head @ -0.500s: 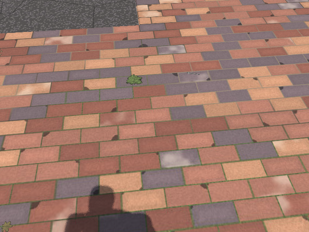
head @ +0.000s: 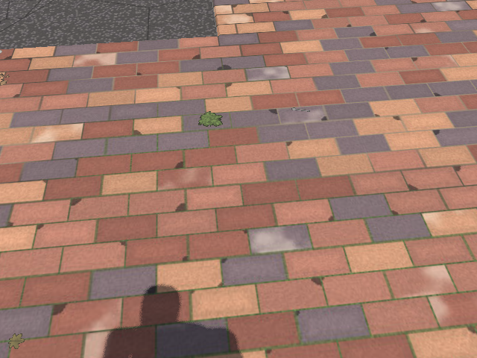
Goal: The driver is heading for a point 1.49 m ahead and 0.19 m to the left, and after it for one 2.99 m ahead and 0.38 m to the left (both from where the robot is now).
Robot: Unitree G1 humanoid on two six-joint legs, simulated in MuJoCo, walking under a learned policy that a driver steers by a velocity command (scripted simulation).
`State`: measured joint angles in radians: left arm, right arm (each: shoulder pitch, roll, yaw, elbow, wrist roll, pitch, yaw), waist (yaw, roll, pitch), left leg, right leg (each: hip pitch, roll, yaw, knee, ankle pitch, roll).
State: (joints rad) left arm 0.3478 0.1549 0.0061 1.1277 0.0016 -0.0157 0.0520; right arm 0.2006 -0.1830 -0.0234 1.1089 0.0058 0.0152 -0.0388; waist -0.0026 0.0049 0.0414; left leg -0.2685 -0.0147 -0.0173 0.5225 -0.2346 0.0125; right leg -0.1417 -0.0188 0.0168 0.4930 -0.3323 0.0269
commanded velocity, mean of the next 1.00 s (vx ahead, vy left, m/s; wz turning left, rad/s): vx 0.19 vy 0.00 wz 0.00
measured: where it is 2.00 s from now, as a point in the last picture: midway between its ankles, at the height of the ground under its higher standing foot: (244, 263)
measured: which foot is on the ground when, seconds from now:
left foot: down 0.00-1.00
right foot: down 0.00-0.70, up 0.72-1.00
